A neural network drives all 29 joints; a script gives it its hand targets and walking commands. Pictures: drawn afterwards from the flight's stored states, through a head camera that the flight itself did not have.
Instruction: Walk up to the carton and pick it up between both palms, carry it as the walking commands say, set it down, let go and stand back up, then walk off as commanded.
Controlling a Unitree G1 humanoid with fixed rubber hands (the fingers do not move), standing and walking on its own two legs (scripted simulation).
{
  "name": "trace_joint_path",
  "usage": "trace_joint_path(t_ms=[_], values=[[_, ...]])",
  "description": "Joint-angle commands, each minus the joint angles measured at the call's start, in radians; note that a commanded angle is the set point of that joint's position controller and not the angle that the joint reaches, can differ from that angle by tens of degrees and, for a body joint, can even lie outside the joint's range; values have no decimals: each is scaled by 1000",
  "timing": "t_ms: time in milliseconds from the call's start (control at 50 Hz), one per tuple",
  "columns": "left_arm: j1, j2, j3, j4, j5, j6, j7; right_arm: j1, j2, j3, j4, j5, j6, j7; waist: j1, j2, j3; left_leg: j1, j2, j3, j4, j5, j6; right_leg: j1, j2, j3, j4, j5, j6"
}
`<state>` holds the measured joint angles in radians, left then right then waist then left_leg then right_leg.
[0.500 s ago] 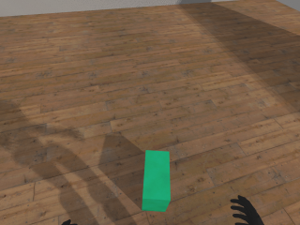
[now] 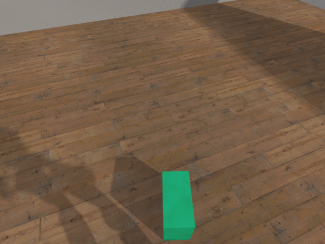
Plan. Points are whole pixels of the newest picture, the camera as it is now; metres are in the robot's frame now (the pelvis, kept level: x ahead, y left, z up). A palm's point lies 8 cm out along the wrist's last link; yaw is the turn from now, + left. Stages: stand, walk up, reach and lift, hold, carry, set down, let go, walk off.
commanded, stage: stand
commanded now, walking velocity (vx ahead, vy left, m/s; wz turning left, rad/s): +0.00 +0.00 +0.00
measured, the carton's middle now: (176, 205) +0.42 -0.05 -0.62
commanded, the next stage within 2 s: walk off in 1.14 s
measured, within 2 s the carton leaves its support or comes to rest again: neither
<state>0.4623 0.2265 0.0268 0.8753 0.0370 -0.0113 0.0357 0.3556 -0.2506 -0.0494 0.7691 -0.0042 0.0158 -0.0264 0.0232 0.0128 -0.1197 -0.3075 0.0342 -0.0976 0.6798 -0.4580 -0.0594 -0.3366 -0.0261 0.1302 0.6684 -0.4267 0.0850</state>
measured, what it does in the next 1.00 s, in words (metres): stands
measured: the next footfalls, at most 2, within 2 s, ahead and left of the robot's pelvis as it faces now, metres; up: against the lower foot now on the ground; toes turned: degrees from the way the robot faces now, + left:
left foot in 2.00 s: +0.18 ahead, +0.02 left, +0.00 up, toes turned +10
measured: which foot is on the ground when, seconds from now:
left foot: down 0.00-1.00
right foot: down 0.00-1.00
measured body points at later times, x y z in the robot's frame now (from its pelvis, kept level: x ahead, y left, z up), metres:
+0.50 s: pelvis +0.02 +0.03 +0.01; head +0.04 +0.04 +0.46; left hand +0.06 +0.28 -0.14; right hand +0.03 -0.25 -0.11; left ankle -0.07 +0.16 -0.72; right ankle -0.04 -0.17 -0.71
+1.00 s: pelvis -0.04 +0.03 +0.02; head -0.05 +0.04 +0.47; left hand -0.04 +0.27 -0.14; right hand -0.05 -0.23 -0.12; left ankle -0.07 +0.16 -0.72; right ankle -0.05 -0.17 -0.72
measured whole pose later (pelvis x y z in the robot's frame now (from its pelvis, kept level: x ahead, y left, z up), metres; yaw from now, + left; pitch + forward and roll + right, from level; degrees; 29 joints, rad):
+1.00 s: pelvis -0.04 +0.03 +0.02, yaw -1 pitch -4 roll +0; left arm 0.31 0.21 0.01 1.11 0.01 0.03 0.03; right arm 0.38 -0.22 -0.01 0.99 0.00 0.00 -0.03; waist 0.00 -0.02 0.04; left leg -0.11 0.01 -0.05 0.52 -0.35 -0.02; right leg -0.12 -0.08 0.13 0.45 -0.27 0.12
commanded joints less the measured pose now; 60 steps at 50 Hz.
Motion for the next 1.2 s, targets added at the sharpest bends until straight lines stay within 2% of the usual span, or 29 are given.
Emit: trace_joint_path(t_ms=[0, 20, 40, 60, 80, 120, 140, 160, 180, 300, 380, 400, 460, 560, 600, 640, 720, 740, 840, 880, 900, 940, 1000, 1020, 1040, 1060, 1080, 1120, 1180], values=[[7, 155, 40, -42, -26, -24, -7, 17, -196, -43, -49, -9, -47, -25, -6, -138, 36, 81, 25, 22, -122, 457, 34, 85, -43, -9, -86, 696, -41], [28, 130, 39, -36, -23, -24, -7, 50, -213, -45, -35, -3, -47, -28, 11, -86, 63, 121, 48, 19, -111, 659, 39, 38, -27, -26, -75, 688, -42], [44, 100, 31, -29, -22, -23, -5, 72, -195, -40, -18, 7, -47, -27, 4, -34, 76, 131, 80, -18, -107, 851, 53, 42, -23, -53, -78, 595, -42], [47, 100, 33, -18, -27, -18, 1, 112, -175, -35, 7, 2, -50, -25, 5, -18, 107, 101, 84, -27, -110, 924, 60, 71, -29, -54, -109, 542, -29], [42, 122, 33, -8, -28, -14, 5, 154, -136, -22, 26, 4, -44, -20, -13, -3, 100, 103, 82, -29, -105, 923, 59, 89, -24, -55, -108, 559, -30], [29, 109, 39, -8, -28, -12, -1, 119, -115, -11, 27, 3, -37, -24, 8, 46, 106, 123, 73, 7, -124, 919, 61, 98, -24, -48, -121, 611, -30], [14, 99, 37, -3, -30, -9, 2, 123, -136, -17, 22, 4, -38, -23, -5, 25, 109, 123, 63, 13, -132, 894, 58, 111, -25, -48, -115, 620, -32], [10, 99, 35, 4, -27, -1, -1, 127, -132, -13, 29, -2, -32, -26, 0, 21, 106, 130, 67, 1, -125, 925, 57, 124, -23, -52, -104, 595, -32], [-17, 108, 41, 0, -23, 2, 2, 121, -147, -20, 37, 1, -34, -25, -6, 58, 99, 158, 77, -6, -123, 988, 59, 114, -18, -52, -103, 565, -35], [-64, 110, 37, 30, -22, 8, 0, 137, -162, -21, 53, 1, -26, -22, -16, 5, 89, 183, 49, 45, -136, 838, 61, 167, -29, -61, -169, 692, -29], [-74, 117, 39, 55, -26, 8, 5, 135, -130, -8, 71, 4, -25, -23, -28, 42, 65, 243, 61, 39, -153, 933, 63, 179, -23, -76, -168, 652, -22], [-88, 111, 35, 51, -22, 8, 3, 128, -167, -19, 64, 8, -28, -22, -31, 0, 79, 231, 68, 39, -139, 924, 66, 175, -22, -76, -176, 676, -27], [-75, 117, 32, 80, -28, 12, 5, 128, -178, -19, 89, 2, -29, -27, -25, -21, 92, 226, 56, 46, -159, 822, 62, 202, -37, -63, -197, 712, -20], [-74, 96, 19, 111, -24, 23, 7, 117, -143, -9, 110, 3, -23, -23, -29, 19, 132, 232, 54, 55, -182, 753, 61, 180, -36, -88, -217, 672, -12], [-85, 101, 25, 128, -24, 27, 6, 101, -155, -11, 119, -5, -21, -20, -25, 34, 137, 229, 45, 54, -193, 724, 64, 193, -42, -80, -220, 621, -18], [-86, 84, 14, 137, -26, 31, 4, 120, -132, 2, 134, -2, -21, -22, -24, -7, 146, 211, 49, 34, -196, 677, 66, 201, -43, -76, -233, 588, -11], [-102, 97, 14, 169, -21, 40, -2, 109, -114, 12, 162, 0, -25, -13, -15, 19, 203, 159, 51, 21, -250, 530, 62, 200, -55, -72, -255, 487, -18], [-97, 105, 11, 177, -26, 40, -4, 101, -124, 7, 167, 6, -24, -14, -21, -21, 211, 164, 53, 18, -257, 475, 65, 192, -56, -65, -263, 477, -16], [-102, 85, 0, 210, -25, 42, -3, 110, -80, 23, 191, -1, -16, -13, -17, 9, 252, 121, 34, 14, -293, 344, 56, 180, -57, -73, -265, 412, -10], [-117, 101, -2, 207, -23, 41, -7, 86, -125, 5, 188, -1, -15, -14, -27, -37, 277, 105, 34, 10, -304, 267, 58, 158, -57, -72, -274, 382, -15], [-118, 92, 0, 214, -22, 38, -10, 72, -126, 5, 191, -3, -19, -11, -15, 0, 272, 101, 38, 4, -308, 250, 60, 161, -56, -69, -274, 347, -15], [-83, 91, -7, 232, -24, 35, -7, 89, -120, 6, 204, 3, -21, -7, -20, 7, 286, 74, 41, -2, -328, 188, 59, 155, -57, -60, -284, 297, -26], [-70, 67, -17, 249, -29, 40, -5, 79, -84, 16, 227, 0, -17, -3, -13, 6, 299, 53, 40, -19, -333, 159, 57, 151, -49, -64, -272, 268, -19], [-79, 86, -11, 252, -23, 41, -6, 83, -84, 16, 224, 4, -16, -1, -23, -20, 323, 52, 34, -4, -336, 149, 50, 124, -53, -66, -276, 245, -27], [-91, 52, -20, 244, -25, 38, -12, 73, -89, 20, 230, 2, -16, 0, -21, 4, 294, 45, 46, -20, -335, 121, 58, 141, -49, -64, -275, 247, -27], [-78, 67, -18, 249, -23, 38, -9, 71, -105, 14, 236, -2, -15, 1, -10, -10, 313, 25, 40, -27, -341, 108, 52, 142, -46, -66, -274, 225, -25], [-62, 54, -25, 254, -23, 41, -9, 76, -109, 13, 232, 2, -13, 2, -17, 42, 286, 17, 42, -23, -352, 77, 52, 148, -45, -69, -266, 206, -24], [-63, 53, -26, 251, -28, 36, -8, 60, -96, 16, 236, 3, -12, -1, -17, -10, 284, 31, 46, -26, -331, 92, 58, 125, -43, -57, -275, 210, -22], [-35, 73, -22, 264, -27, 34, -6, 62, -85, 19, 247, -1, -11, -1, -18, 3, 273, 27, 38, -20, -314, 95, 49, 124, -44, -50, -277, 183, -21]])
